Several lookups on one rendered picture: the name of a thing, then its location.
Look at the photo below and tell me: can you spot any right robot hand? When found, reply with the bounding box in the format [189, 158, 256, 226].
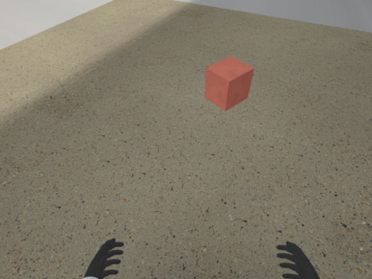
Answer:
[276, 241, 320, 279]

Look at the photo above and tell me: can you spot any left robot hand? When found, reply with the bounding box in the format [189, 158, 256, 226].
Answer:
[84, 238, 124, 279]

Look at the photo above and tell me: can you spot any carton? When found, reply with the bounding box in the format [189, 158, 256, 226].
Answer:
[205, 56, 254, 111]

